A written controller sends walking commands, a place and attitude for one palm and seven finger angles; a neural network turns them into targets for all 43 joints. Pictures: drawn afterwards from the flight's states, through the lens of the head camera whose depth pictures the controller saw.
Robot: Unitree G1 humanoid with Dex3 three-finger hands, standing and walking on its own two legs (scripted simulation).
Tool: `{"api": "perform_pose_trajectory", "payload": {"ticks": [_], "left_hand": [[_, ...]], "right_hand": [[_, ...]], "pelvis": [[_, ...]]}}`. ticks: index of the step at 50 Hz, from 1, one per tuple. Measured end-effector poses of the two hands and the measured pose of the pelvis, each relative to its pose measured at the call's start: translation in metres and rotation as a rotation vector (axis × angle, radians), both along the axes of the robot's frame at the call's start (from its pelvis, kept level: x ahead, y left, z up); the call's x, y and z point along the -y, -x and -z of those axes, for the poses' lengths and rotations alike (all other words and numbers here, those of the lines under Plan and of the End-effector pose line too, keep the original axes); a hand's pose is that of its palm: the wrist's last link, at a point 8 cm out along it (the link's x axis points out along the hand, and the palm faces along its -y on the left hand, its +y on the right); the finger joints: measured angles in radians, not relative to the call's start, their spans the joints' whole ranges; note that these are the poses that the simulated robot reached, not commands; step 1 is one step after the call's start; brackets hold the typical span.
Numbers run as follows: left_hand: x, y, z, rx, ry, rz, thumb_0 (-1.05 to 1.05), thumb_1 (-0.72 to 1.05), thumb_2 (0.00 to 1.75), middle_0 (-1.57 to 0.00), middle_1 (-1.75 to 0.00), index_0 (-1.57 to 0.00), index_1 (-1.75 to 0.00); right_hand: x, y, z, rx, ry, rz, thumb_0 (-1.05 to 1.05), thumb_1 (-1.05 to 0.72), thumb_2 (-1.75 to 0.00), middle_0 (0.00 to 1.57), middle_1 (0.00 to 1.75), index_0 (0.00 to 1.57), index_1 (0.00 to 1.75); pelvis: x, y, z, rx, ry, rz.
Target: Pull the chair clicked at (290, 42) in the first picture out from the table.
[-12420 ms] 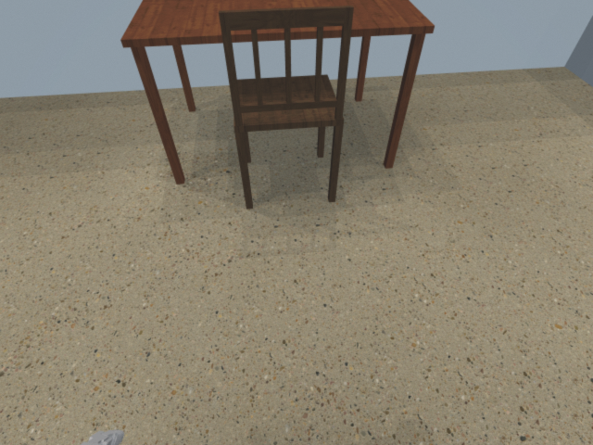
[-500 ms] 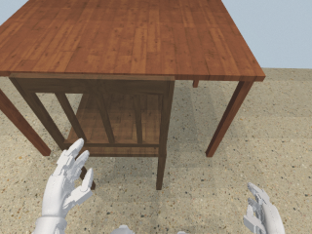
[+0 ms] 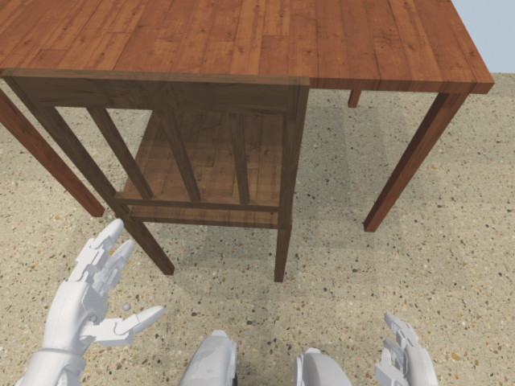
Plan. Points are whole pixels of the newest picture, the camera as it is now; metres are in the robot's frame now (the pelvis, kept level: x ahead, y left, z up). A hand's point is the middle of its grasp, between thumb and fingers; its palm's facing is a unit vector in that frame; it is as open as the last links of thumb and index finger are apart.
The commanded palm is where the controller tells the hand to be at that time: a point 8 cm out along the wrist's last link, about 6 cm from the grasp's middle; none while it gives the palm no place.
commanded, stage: raise the hand toward the chair's back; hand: left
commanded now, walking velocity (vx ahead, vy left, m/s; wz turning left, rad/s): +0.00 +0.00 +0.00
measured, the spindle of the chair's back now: (182, 161) +0.49 +0.17 +0.01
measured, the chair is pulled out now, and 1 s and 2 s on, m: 0.00 0.00 0.00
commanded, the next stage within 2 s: aim the fingers beside a spindle in 1.28 s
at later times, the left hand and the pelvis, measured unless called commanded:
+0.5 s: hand (97, 291) +0.23 +0.23 +0.06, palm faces +0.02 -1.00 -0.05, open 16.5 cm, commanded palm +0.21 +0.28 +0.06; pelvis +0.00 +0.03 +0.01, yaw +0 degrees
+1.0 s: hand (90, 270) +0.26 +0.24 +0.06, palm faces +0.00 -1.00 -0.05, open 16.9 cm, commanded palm +0.23 +0.30 +0.07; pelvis +0.01 +0.04 +0.02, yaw +0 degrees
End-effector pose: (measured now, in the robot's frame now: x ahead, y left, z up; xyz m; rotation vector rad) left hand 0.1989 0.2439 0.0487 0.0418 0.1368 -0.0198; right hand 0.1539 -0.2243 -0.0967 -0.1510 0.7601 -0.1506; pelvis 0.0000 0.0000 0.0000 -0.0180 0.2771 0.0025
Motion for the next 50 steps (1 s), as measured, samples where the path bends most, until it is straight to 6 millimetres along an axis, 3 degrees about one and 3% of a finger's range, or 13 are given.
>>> {"api": "perform_pose_trajectory", "payload": {"ticks": [5, 11, 21, 28, 41, 50], "left_hand": [[-0.007, -0.002, -0.007, 0.046, -0.014, -0.022, 0.01, 0.03, 0.53, -0.11, -0.17, -0.12, -0.17], [-0.013, -0.004, -0.003, 0.065, -0.01, -0.023, 0.0, -0.11, 0.47, -0.1, -0.15, -0.1, -0.14], [-0.03, -0.009, -0.01, 0.087, -0.01, -0.037, 0.0, -0.35, 0.37, -0.07, -0.11, -0.08, -0.11], [-0.042, -0.015, -0.012, 0.073, -0.004, -0.034, -0.01, -0.46, 0.32, -0.06, -0.09, -0.07, -0.09], [-0.058, -0.034, -0.016, 0.072, -0.008, -0.023, -0.01, -0.5, 0.3, -0.06, -0.08, -0.06, -0.08], [-0.055, -0.039, -0.016, 0.06, -0.005, -0.018, -0.01, -0.5, 0.3, -0.06, -0.08, -0.06, -0.08]], "right_hand": [[0.015, 0.015, -0.008, -0.014, 0.058, 0.035, 0.02, -0.9, -0.9, 0.2, 0.3, 0.21, 0.3], [0.02, 0.006, -0.02, 0.023, 0.115, 0.027, 0.02, -0.9, -0.9, 0.2, 0.3, 0.2, 0.3], [-0.015, -0.03, -0.039, 0.113, 0.098, -0.058, 0.02, -0.91, -0.9, 0.2, 0.3, 0.2, 0.3], [-0.037, -0.04, -0.043, 0.125, 0.072, -0.111, 0.01, -0.9, -0.9, 0.2, 0.3, 0.21, 0.3], [-0.031, -0.024, -0.04, 0.06, 0.1, -0.099, 0.01, -0.9, -0.9, 0.2, 0.3, 0.21, 0.3], [-0.02, -0.016, -0.043, 0.043, 0.116, -0.071, 0.01, -0.9, -0.9, 0.2, 0.3, 0.21, 0.3]], "pelvis": [[-0.008, -0.001, -0.003, -0.003, 0.001, 0.011], [-0.017, 0.0, -0.002, -0.003, 0.01, 0.012], [-0.027, -0.001, -0.006, 0.01, 0.033, -0.003], [-0.033, -0.003, -0.01, 0.014, 0.044, -0.013], [-0.038, -0.007, -0.014, 0.01, 0.049, -0.013], [-0.038, -0.01, -0.017, 0.006, 0.045, -0.007]]}}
